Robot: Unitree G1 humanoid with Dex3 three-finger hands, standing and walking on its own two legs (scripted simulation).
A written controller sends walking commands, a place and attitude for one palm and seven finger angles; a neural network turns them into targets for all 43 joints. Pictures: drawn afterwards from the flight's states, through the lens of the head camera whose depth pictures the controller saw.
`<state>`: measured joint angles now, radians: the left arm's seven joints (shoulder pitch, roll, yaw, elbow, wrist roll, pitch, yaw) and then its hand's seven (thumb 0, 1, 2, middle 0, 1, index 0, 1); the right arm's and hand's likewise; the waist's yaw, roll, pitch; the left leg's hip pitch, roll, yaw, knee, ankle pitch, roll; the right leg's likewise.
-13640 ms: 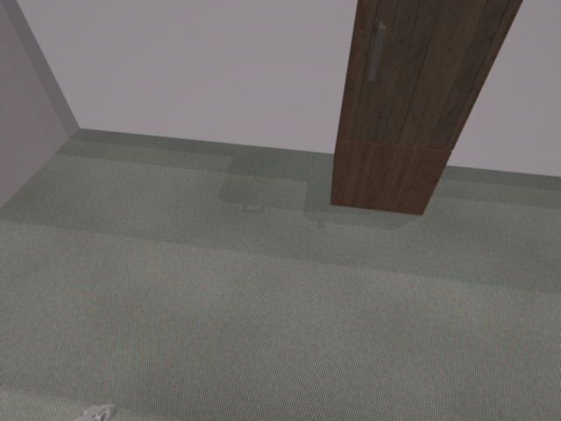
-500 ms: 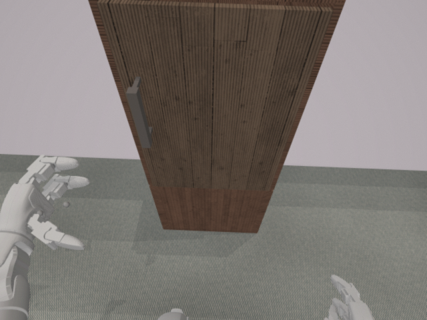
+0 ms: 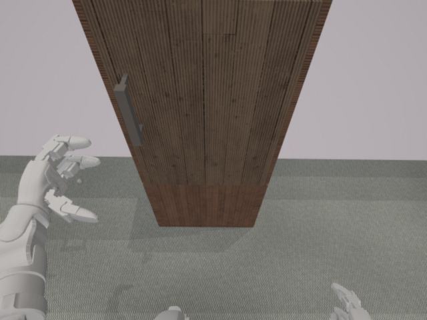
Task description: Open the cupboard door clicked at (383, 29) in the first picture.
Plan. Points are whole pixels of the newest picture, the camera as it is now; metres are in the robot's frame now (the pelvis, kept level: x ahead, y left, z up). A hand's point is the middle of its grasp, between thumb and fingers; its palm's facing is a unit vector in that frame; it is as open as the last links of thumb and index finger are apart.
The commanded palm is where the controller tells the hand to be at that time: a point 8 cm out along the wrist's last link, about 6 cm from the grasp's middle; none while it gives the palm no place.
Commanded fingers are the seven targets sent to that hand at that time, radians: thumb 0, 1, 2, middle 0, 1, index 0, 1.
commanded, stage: move the hooked fingers beside the handle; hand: left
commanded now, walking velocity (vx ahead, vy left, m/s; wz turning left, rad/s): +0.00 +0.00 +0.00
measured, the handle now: (132, 112) +0.54 +0.21 +0.06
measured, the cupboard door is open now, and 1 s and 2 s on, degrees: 0 0 0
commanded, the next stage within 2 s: slide the fingers in behind the handle in 2.00 s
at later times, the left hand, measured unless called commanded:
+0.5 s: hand (88, 158) +0.39 +0.26 +0.07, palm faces +0.03 -1.00 +0.00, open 14.0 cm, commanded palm +0.37 +0.31 +0.07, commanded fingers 0.00 -0.50 0.30 -0.30 -1.20 -0.30 -1.20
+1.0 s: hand (106, 132) +0.47 +0.25 +0.07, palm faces +0.03 -1.00 +0.00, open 14.0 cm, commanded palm +0.44 +0.30 +0.06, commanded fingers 0.00 -0.50 0.30 -0.30 -1.20 -0.30 -1.20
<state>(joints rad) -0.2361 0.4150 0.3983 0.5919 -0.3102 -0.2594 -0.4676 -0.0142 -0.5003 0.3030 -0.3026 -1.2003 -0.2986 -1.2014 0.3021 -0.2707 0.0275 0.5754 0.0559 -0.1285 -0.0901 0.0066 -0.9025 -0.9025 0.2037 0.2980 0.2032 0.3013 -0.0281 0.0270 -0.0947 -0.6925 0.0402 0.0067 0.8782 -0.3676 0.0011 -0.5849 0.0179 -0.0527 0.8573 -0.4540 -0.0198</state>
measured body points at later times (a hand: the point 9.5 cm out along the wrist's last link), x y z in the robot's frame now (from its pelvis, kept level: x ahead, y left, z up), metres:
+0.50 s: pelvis +0.00 +0.01 -0.01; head +0.07 +0.02 +0.44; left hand +0.38 +0.31 +0.08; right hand +0.09 -0.26 -0.11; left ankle +0.04 +0.12 -0.69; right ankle -0.02 -0.11 -0.69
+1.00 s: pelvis +0.00 +0.01 -0.02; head +0.10 +0.02 +0.42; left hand +0.46 +0.30 +0.07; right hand +0.02 -0.26 -0.13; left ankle +0.04 +0.12 -0.69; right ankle -0.02 -0.11 -0.69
